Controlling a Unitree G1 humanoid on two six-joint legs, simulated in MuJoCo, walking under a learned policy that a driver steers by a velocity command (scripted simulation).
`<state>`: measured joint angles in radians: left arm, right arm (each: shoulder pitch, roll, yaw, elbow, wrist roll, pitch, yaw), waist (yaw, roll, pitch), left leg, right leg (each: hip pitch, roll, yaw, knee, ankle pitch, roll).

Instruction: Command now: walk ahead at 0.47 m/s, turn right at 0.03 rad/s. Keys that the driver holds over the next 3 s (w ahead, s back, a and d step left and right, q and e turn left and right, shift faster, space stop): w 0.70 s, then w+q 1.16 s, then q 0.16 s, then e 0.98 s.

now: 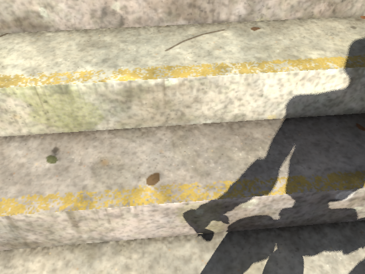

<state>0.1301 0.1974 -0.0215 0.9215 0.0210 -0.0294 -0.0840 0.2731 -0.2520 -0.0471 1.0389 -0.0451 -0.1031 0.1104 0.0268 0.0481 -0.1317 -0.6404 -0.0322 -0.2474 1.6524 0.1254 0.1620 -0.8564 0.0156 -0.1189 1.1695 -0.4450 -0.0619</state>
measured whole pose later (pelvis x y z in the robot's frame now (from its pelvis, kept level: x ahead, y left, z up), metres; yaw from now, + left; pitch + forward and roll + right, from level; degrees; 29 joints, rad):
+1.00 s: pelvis +0.53 -0.05 +0.34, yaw +6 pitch +10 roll -3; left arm -0.20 0.09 -0.08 0.78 0.06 0.01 -0.06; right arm 0.46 -0.09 0.01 1.15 -0.05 -0.13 0.14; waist -0.05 0.07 -0.19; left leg -0.28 0.08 -0.11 0.70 -0.02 0.11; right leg -1.01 -0.03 -0.16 1.30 -0.48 -0.08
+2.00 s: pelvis +1.02 +0.10 +0.68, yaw +39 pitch +7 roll -3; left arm -0.06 0.12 -0.07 0.70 0.01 -0.01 -0.04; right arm 0.46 -0.17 0.01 1.06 -0.01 -0.12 0.10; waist -0.06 0.08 -0.16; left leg -0.21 -0.02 -0.18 0.39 -0.17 0.09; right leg -1.05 0.02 -0.04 1.41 -0.47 -0.03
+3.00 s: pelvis +1.12 +0.18 +0.83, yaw +18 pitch +3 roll +1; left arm 0.25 0.22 0.04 0.71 0.03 -0.11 -0.05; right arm 0.05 -0.23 -0.05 0.65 -0.03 -0.10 -0.05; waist 0.05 0.00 -0.06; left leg -0.60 0.02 0.02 1.14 -0.47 -0.04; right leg -0.37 0.06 0.02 0.62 -0.31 -0.08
